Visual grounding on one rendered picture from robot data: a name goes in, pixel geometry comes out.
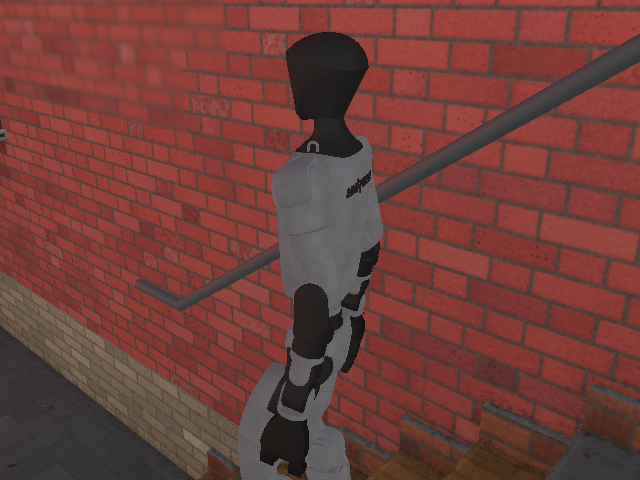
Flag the stairs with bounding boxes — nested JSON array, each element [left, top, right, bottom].
[[197, 441, 547, 480]]

